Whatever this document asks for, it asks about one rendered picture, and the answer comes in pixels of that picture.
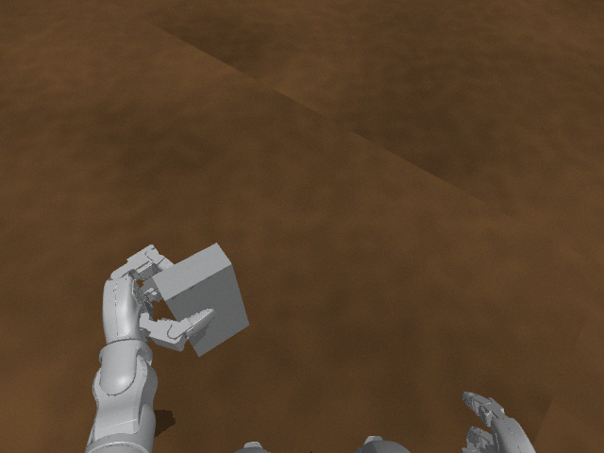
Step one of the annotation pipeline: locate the left robot hand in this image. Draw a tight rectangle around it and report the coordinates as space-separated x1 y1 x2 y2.
102 244 216 352

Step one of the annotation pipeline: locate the right robot hand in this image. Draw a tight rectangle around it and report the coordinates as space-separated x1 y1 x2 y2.
461 392 536 453

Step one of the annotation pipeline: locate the left robot arm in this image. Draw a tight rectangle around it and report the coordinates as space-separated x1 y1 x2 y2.
84 339 158 453

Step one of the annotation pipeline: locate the carton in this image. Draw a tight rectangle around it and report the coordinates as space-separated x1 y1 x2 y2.
152 243 249 357

